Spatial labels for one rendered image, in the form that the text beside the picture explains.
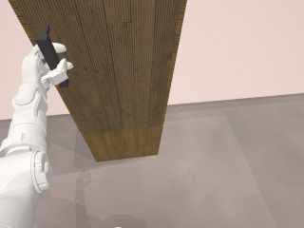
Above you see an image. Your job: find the cupboard door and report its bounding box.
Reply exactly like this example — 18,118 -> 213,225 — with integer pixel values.
14,0 -> 181,134

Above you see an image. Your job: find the robot left upper arm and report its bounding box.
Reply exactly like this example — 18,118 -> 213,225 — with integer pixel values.
0,150 -> 54,228

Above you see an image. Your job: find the handle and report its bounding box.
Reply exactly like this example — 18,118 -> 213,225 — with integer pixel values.
35,25 -> 69,87

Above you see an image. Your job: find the robot left forearm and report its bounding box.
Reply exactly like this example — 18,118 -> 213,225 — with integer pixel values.
0,83 -> 48,158

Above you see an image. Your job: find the robot left hand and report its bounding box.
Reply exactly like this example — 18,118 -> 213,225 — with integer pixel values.
21,43 -> 73,93

